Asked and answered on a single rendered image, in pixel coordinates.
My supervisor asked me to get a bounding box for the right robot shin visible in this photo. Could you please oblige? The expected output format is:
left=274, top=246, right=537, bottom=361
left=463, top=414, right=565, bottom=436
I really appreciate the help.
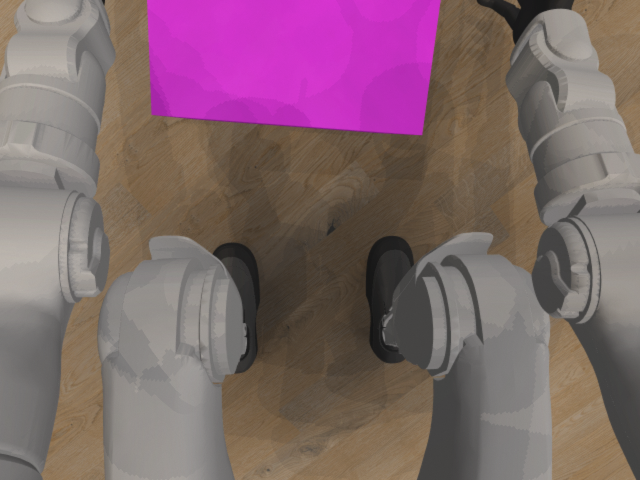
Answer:
left=382, top=232, right=550, bottom=365

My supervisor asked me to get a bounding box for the carton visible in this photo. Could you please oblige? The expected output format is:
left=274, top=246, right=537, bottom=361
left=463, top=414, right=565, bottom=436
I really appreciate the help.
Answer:
left=147, top=0, right=441, bottom=135

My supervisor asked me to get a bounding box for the right robot hand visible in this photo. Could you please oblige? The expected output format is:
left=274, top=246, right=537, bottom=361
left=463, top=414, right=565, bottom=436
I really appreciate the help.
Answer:
left=477, top=0, right=574, bottom=44

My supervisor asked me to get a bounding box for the robot left upper arm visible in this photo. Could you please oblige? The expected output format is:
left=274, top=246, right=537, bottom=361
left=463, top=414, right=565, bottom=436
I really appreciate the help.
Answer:
left=0, top=186, right=110, bottom=480

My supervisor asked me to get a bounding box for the robot right upper arm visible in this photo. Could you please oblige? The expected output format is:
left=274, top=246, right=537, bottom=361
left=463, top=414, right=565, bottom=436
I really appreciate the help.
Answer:
left=531, top=213, right=640, bottom=480

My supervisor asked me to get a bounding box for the robot right forearm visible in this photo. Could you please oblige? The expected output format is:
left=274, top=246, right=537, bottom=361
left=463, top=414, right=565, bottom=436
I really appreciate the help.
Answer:
left=505, top=9, right=640, bottom=226

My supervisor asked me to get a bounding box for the left robot thigh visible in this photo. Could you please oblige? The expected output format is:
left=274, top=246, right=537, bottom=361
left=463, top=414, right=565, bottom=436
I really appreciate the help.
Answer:
left=101, top=258, right=241, bottom=480

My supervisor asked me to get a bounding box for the robot left forearm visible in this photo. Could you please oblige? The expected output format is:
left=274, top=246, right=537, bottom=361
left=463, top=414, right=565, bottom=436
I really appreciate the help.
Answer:
left=0, top=0, right=116, bottom=198

